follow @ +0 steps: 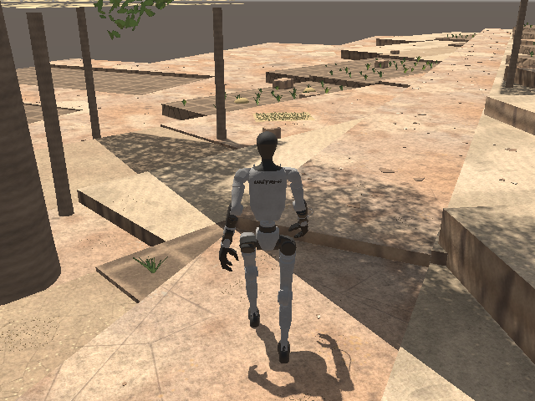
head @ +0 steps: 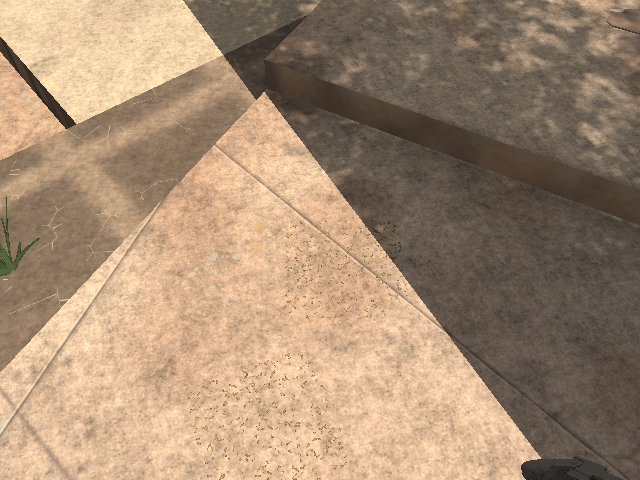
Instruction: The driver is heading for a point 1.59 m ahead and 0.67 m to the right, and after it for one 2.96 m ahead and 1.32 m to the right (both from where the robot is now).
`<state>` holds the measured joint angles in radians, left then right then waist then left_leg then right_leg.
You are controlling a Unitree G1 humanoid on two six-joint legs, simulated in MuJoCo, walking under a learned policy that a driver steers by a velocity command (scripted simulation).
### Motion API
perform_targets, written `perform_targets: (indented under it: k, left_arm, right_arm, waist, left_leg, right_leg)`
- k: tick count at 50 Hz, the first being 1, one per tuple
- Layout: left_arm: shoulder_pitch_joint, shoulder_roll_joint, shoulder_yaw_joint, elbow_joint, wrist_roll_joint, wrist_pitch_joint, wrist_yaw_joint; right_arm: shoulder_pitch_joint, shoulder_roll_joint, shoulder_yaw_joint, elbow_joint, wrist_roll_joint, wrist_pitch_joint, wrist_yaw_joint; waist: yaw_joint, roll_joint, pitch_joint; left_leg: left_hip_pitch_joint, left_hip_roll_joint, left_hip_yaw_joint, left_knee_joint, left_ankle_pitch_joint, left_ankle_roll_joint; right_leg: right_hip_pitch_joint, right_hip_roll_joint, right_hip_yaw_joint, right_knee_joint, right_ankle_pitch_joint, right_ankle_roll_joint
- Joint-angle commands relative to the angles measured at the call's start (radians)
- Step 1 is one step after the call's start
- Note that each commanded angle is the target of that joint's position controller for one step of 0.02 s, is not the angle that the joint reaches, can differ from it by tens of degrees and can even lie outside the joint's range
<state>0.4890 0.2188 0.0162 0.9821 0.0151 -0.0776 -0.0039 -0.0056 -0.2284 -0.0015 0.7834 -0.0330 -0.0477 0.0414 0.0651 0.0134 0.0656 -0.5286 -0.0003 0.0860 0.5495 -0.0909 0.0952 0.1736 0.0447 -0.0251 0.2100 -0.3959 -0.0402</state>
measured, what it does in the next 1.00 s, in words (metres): walks ahead, turning right: left foot, then right foot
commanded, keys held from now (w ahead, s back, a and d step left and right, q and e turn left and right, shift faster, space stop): w+e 1.00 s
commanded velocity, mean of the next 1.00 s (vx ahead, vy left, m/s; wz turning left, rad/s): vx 0.50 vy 0.00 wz -0.48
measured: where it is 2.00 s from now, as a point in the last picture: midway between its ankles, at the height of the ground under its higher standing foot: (489, 307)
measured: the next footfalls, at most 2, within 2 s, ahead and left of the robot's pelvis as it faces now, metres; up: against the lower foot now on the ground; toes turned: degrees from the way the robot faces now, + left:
left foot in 0.02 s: +0.19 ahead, +0.09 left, +0.00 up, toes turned +3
right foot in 0.60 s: +0.44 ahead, -0.11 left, +0.00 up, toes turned -22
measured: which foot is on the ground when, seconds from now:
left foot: up 0.00-0.00, down 0.02-0.60, up 0.62-1.00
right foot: down 0.00-0.04, up 0.06-0.58, down 0.60-1.00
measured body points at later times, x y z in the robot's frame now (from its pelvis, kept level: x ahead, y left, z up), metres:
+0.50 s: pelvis +0.26 +0.01 +0.01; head +0.30 +0.00 +0.46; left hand +0.48 +0.19 -0.11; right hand +0.18 -0.23 -0.13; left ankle +0.15 +0.09 -0.72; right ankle +0.40 -0.13 -0.69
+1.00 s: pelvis +0.53 -0.09 +0.02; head +0.56 -0.12 +0.46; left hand +0.65 +0.17 -0.11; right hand +0.59 -0.39 -0.09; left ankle +0.75 -0.03 -0.68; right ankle +0.40 -0.09 -0.72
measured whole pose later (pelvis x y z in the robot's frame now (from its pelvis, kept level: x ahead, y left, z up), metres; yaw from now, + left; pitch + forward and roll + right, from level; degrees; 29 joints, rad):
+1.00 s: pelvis +0.53 -0.09 +0.02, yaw -31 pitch +2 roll +0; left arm 0.42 0.27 0.07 0.89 0.01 -0.05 0.00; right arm 0.04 -0.25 -0.02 0.74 -0.04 -0.03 0.03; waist 0.09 0.04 0.05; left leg -0.65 0.08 -0.03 0.71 -0.05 -0.04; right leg -0.01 0.14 0.14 0.29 -0.29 -0.12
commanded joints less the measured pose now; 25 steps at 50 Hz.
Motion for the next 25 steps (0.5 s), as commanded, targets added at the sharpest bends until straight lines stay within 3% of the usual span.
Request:
perform_targets:
  k: [1, 2, 3, 4, 5, 6, 7, 8, 12, 16, 19, 23, 25]
  left_arm:
    - [-0.03, 0.171, 0.032, -0.046, -0.004, -0.003, 0.007]
    - [0.029, 0.077, 0.009, -0.084, -0.022, -0.004, 0.0]
    - [0.099, 0.086, 0.019, -0.066, -0.033, 0.005, 0.004]
    - [0.008, 0.155, 0.038, -0.073, -0.012, 0.012, 0.008]
    - [-0.054, 0.138, 0.036, -0.083, -0.011, 0.009, 0.0]
    - [-0.067, 0.109, 0.033, -0.079, -0.011, 0.014, -0.005]
    - [-0.066, 0.102, 0.036, -0.075, 0.006, 0.027, -0.011]
    - [-0.048, 0.086, 0.035, -0.066, 0.014, 0.042, -0.02]
    - [-0.145, 0.068, 0.041, -0.1, 0.011, 0.068, -0.038]
    - [-0.284, 0.059, 0.04, -0.147, 0.008, 0.068, -0.047]
    - [-0.386, 0.04, 0.028, -0.182, 0.012, 0.063, -0.055]
    - [-0.491, 0.036, 0.019, -0.229, 0.019, 0.058, -0.063]
    - [-0.472, 0.048, 0.024, -0.232, 0.021, 0.059, -0.06]
  right_arm:
    - [0.38, -0.173, -0.064, 0.064, -0.017, -0.027, -0.034]
    - [0.494, -0.274, -0.088, 0.069, -0.044, -0.03, -0.049]
    - [0.462, -0.279, -0.095, 0.071, -0.016, -0.018, -0.039]
    - [0.347, -0.212, -0.083, 0.054, 0.009, -0.013, -0.036]
    - [0.264, -0.142, -0.065, 0.042, 0.013, -0.02, -0.033]
    - [0.235, -0.108, -0.057, 0.048, 0.011, -0.03, -0.032]
    - [0.237, -0.091, -0.052, 0.061, 0.013, -0.039, -0.037]
    - [0.242, -0.085, -0.05, 0.069, 0.013, -0.048, -0.04]
    - [0.298, -0.106, -0.059, 0.094, 0.021, -0.076, -0.042]
    - [0.358, -0.093, -0.054, 0.12, 0.019, -0.072, -0.047]
    - [0.391, -0.1, -0.052, 0.136, 0.02, -0.07, -0.054]
    - [0.463, -0.114, -0.054, 0.17, 0.015, -0.055, -0.068]
    - [0.456, -0.133, -0.058, 0.174, 0.012, -0.045, -0.076]
  waist:
    - [-0.22, -0.062, -0.198]
    - [-0.208, 0.115, -0.348]
    - [-0.159, 0.209, -0.419]
    - [-0.127, 0.072, -0.242]
    - [-0.107, 0.037, -0.118]
    - [-0.08, 0.03, -0.056]
    - [-0.058, 0.048, -0.03]
    - [-0.042, 0.055, -0.027]
    - [-0.035, 0.042, -0.003]
    - [-0.059, 0.038, 0.029]
    - [-0.083, 0.039, 0.04]
    - [-0.115, 0.042, 0.048]
    - [-0.092, 0.06, 0.021]
  left_leg:
    - [0.548, 0.022, -0.066, -0.074, -0.04, 0.068]
    - [0.811, 0.327, -0.436, -0.105, -0.213, 0.127]
    - [0.855, 0.457, -0.806, -0.265, -0.294, 0.203]
    - [0.697, 0.406, -0.663, -0.296, -0.376, 0.165]
    - [0.539, 0.36, -0.515, -0.344, -0.335, 0.139]
    - [0.438, 0.314, -0.402, -0.384, -0.243, 0.102]
    - [0.372, 0.278, -0.314, -0.402, -0.16, 0.077]
    - [0.34, 0.26, -0.251, -0.414, -0.105, 0.064]
    - [0.365, 0.24, -0.103, -0.452, 0.023, 0.052]
    - [0.418, 0.21, 0.01, -0.449, 0.136, 0.03]
    - [0.464, 0.207, 0.076, -0.423, 0.257, 0.016]
    - [0.606, 0.244, 0.127, -0.363, 0.437, 0.012]
    - [0.658, 0.257, 0.158, -0.274, 0.686, 0.004]
  right_leg:
    - [-0.247, -0.199, 0.038, 0.517, 0.904, -0.079]
    - [-0.509, -0.094, -0.012, 0.867, 0.388, -0.055]
    - [-0.709, 0.031, 0.056, 1.093, -0.113, -0.051]
    - [-0.77, -0.051, 0.105, 1.113, -0.024, -0.064]
    - [-0.757, -0.089, 0.097, 1.059, 0.056, -0.066]
    - [-0.717, -0.119, 0.092, 1.005, 0.093, -0.064]
    - [-0.68, -0.138, 0.092, 0.969, 0.106, -0.057]
    - [-0.651, -0.142, 0.086, 0.961, 0.118, -0.049]
    - [-0.763, -0.158, 0.067, 0.922, 0.228, -0.029]
    - [-0.864, -0.15, 0.034, 0.78, 0.372, -0.011]
    - [-0.844, -0.13, -0.026, 0.607, 0.441, -0.011]
    - [-0.834, -0.099, -0.102, 0.463, 0.391, -0.05]
    - [-0.766, -0.052, -0.135, 0.43, 0.3, -0.085]
Velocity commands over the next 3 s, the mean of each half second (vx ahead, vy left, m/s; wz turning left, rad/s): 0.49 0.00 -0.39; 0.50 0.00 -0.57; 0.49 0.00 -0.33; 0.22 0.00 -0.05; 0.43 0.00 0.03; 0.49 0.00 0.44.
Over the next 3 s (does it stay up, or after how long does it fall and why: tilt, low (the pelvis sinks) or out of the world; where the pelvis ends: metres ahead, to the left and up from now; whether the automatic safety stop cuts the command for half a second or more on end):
stays up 1.18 -0.57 0.02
